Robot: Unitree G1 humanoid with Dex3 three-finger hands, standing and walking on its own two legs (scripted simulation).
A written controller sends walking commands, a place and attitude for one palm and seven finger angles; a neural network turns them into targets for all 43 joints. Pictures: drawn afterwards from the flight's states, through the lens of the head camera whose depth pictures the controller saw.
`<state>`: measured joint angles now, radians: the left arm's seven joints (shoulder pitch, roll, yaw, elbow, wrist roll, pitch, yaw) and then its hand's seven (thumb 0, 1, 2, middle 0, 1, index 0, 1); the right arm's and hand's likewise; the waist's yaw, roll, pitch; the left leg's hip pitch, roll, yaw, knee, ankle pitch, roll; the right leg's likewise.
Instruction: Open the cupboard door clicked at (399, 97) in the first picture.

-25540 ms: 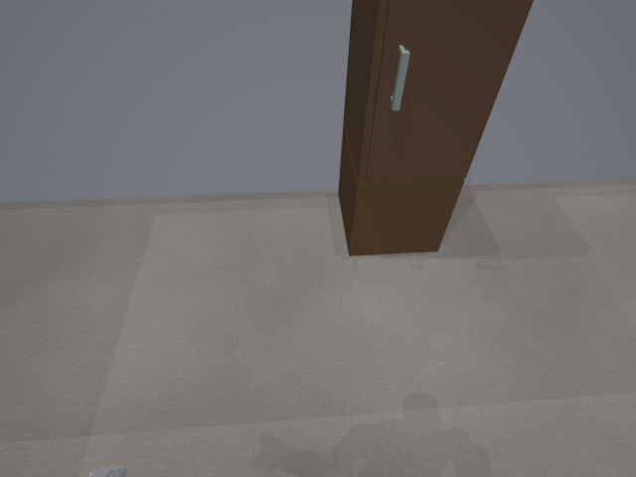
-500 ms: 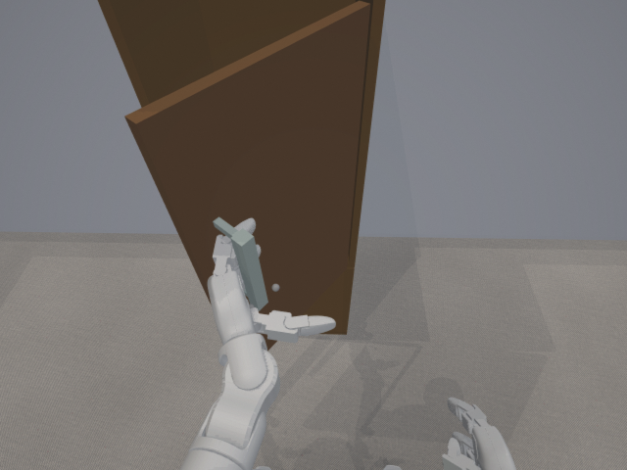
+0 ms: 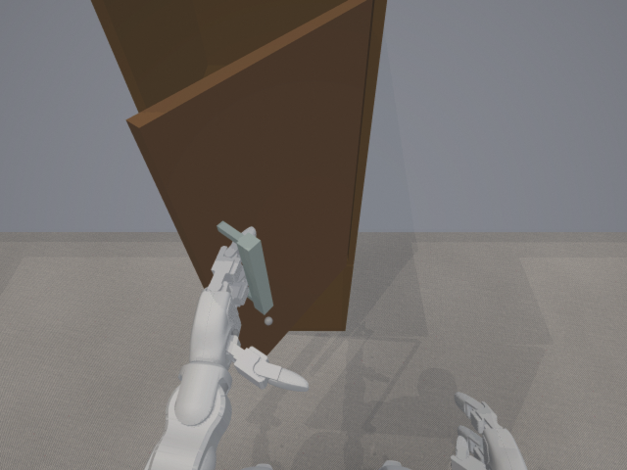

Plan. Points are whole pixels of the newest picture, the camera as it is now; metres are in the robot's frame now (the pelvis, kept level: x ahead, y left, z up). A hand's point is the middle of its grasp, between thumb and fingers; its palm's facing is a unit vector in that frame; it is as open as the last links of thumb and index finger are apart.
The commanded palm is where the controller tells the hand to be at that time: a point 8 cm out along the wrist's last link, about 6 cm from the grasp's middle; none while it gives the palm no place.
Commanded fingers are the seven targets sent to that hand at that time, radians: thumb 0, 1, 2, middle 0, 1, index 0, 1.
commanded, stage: slide the hand sideways off the handle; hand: left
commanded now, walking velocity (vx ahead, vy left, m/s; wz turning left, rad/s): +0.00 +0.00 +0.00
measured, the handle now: (246, 270) +0.35 +0.11 +0.06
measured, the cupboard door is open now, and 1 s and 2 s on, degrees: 52 52 52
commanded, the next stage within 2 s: draw the hand back to the body in 0.72 s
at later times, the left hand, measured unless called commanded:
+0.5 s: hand (223, 370) +0.22 +0.12 +0.06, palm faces +0.03 -1.00 -0.04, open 16.3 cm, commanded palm +0.19 +0.18 +0.06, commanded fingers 0.00 -0.50 0.30 -0.15 -0.30 -0.15 -0.30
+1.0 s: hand (188, 381) +0.20 +0.15 +0.08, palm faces +0.03 -1.00 -0.07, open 16.3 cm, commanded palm +0.17 +0.20 +0.09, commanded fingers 0.00 -0.50 0.30 -0.15 -0.30 -0.15 -0.30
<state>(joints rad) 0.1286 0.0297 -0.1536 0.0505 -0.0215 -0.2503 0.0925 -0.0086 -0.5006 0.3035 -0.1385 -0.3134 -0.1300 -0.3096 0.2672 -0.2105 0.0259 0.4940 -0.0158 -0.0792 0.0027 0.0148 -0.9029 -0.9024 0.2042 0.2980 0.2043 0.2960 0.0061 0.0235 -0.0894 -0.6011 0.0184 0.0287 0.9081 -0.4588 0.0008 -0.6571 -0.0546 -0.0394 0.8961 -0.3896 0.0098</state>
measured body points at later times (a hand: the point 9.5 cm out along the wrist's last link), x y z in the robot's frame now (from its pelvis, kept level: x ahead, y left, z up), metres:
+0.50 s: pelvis +0.02 -0.02 -0.01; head +0.07 -0.03 +0.43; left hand +0.21 +0.17 +0.07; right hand +0.22 -0.23 -0.09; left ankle +0.00 +0.12 -0.69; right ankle +0.03 -0.13 -0.69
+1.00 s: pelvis +0.01 -0.01 -0.02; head +0.05 -0.02 +0.43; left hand +0.20 +0.20 +0.08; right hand +0.20 -0.23 -0.09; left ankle +0.00 +0.12 -0.69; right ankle +0.03 -0.13 -0.69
